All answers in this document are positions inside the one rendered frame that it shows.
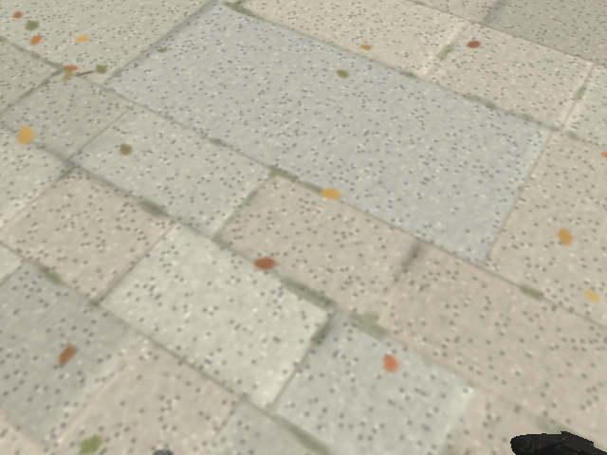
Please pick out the robot right hand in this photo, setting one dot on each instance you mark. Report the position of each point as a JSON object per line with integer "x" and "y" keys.
{"x": 565, "y": 443}

